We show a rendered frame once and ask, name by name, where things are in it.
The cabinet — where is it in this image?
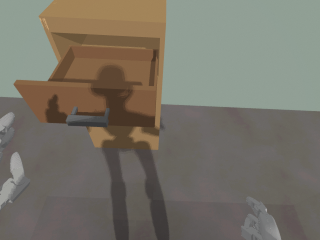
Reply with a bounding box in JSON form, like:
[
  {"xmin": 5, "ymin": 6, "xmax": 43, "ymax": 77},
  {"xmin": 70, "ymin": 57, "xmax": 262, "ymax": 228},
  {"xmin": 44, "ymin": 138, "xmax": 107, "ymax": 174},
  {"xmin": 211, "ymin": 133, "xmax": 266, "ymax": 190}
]
[{"xmin": 38, "ymin": 0, "xmax": 167, "ymax": 150}]

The drawer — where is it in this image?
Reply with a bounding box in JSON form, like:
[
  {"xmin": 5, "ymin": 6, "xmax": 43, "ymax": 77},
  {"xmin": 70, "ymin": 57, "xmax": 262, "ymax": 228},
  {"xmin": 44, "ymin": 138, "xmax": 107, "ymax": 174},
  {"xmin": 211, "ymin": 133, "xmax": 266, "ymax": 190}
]
[{"xmin": 13, "ymin": 45, "xmax": 159, "ymax": 128}]

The handle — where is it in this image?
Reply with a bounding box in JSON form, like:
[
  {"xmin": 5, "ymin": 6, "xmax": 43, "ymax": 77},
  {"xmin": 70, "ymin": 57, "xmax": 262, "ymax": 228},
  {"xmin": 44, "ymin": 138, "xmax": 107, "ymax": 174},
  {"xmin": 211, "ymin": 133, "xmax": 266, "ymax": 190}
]
[{"xmin": 66, "ymin": 106, "xmax": 110, "ymax": 128}]

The right robot hand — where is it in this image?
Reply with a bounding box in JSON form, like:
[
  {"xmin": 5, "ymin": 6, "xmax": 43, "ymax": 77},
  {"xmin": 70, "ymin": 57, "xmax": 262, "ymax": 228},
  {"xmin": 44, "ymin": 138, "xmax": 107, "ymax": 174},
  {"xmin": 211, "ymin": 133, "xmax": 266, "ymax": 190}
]
[{"xmin": 241, "ymin": 196, "xmax": 281, "ymax": 240}]

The left robot hand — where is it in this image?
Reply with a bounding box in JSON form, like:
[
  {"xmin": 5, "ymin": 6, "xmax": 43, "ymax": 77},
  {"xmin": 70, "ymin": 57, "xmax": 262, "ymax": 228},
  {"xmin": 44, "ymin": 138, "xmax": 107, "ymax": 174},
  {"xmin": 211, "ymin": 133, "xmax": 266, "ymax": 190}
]
[{"xmin": 0, "ymin": 112, "xmax": 31, "ymax": 212}]

